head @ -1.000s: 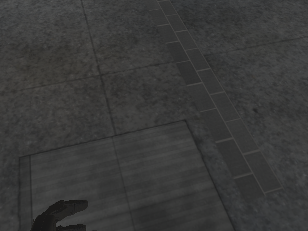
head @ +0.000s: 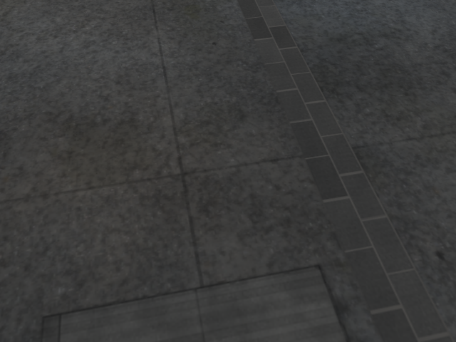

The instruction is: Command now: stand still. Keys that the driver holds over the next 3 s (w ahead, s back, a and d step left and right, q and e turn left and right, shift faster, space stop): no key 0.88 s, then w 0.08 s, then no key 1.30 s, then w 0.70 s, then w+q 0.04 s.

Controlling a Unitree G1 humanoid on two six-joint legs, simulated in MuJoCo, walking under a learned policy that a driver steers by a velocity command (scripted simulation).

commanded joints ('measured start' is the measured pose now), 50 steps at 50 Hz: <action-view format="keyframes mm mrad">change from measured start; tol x4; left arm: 1 69 91 18 -20 0 -9 4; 45 244 25 -3 48 -3 -21 13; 50 232 94 14 20 -21 -37 23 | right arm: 1 -20 -96 -19 -37 0 -4 -6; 47 67 -85 -26 83 17 -5 -2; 50 4 -37 -15 50 21 -49 10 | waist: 1 1 6 -53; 45 -15 -14 -8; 50 0 -125 141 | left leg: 1 138 88 -87 -85 71 74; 25 135 73 -84 -104 -34 45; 44 165 67 -69 -64 72 42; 47 97 14 -17 -28 -387 44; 48 37 10 -15 -5 -463 46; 50 -11 -12 36 100 -218 28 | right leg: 1 -93 -23 -3 -77 143 -33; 22 -132 -25 -7 -110 69 -38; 44 -136 -20 -3 -119 82 -40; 48 -171 -57 73 -189 -397 -128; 50 -159 -148 195 -265 -289 -166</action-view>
